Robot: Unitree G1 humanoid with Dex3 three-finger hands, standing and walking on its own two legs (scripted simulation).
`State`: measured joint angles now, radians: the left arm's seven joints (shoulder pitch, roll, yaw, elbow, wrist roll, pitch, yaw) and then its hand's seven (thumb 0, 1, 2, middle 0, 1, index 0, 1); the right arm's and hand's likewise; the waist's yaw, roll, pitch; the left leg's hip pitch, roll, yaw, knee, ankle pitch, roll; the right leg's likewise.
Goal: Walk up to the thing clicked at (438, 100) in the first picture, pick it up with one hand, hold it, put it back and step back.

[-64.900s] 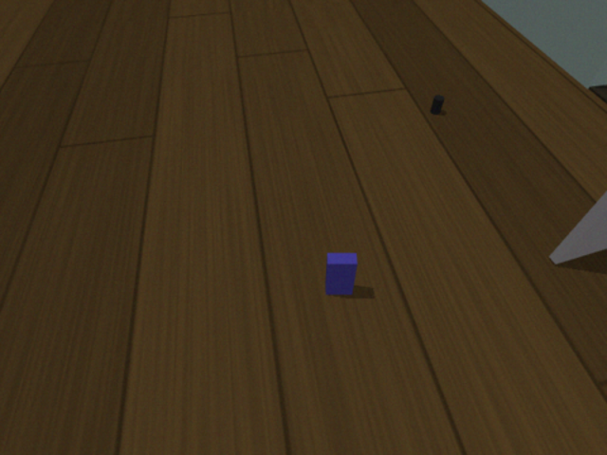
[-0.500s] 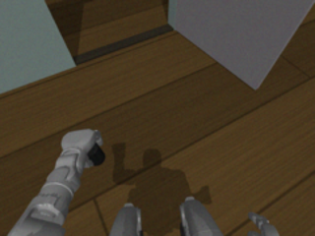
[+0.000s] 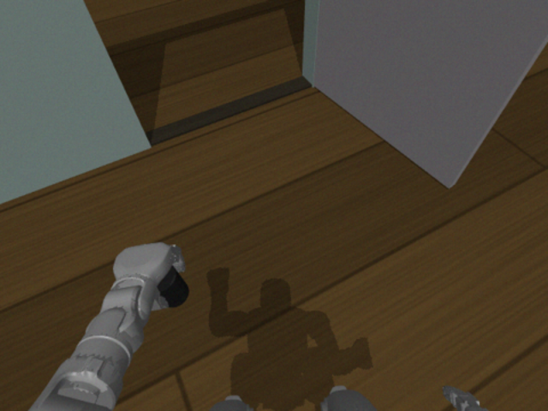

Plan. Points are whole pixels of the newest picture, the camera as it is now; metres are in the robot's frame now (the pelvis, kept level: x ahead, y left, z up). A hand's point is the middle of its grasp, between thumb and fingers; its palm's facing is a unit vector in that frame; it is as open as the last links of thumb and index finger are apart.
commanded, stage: hold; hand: left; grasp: from above
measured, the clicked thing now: (167, 285) +0.35 +0.20 -0.11
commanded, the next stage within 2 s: none
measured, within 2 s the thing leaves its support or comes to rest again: neither
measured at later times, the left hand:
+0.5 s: hand (141, 285) +0.31 +0.22 -0.03, palm faces -0.43 -0.05 -0.90, open 8.1 cm
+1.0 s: hand (138, 293) +0.30 +0.21 -0.01, palm faces -0.44 -0.05 -0.90, open 8.1 cm
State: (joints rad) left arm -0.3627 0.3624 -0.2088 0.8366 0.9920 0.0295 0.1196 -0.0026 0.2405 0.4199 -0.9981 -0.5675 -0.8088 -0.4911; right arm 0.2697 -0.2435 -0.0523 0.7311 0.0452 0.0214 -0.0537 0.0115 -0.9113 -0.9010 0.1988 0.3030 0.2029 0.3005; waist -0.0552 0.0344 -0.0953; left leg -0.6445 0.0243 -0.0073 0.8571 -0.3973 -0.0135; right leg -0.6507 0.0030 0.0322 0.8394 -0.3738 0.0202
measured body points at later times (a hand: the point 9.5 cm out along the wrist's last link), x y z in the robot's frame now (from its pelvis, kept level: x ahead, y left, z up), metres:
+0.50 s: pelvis +0.00 +0.01 +0.02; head +0.02 -0.01 +0.47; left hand +0.33 +0.22 +0.02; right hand +0.12 -0.26 -0.10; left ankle +0.01 +0.13 -0.70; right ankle +0.02 -0.13 -0.70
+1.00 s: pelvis -0.01 +0.00 +0.03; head +0.01 -0.02 +0.48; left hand +0.31 +0.21 +0.04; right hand +0.13 -0.26 -0.09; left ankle +0.01 +0.13 -0.70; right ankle +0.02 -0.13 -0.70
